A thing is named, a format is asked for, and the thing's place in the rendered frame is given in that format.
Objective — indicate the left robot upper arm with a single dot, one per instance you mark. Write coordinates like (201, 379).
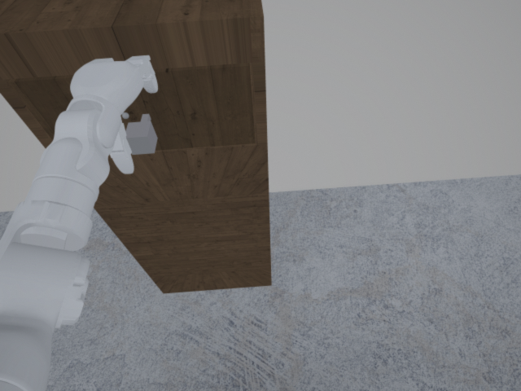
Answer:
(41, 289)

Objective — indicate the cabinet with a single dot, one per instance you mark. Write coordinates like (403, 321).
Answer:
(195, 219)

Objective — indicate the left robot forearm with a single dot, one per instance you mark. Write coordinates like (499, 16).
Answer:
(57, 209)

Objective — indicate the handle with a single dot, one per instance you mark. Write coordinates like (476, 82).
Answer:
(141, 136)

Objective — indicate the drawer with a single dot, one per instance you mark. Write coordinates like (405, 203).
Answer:
(204, 106)

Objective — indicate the left robot hand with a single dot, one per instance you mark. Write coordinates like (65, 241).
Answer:
(120, 83)

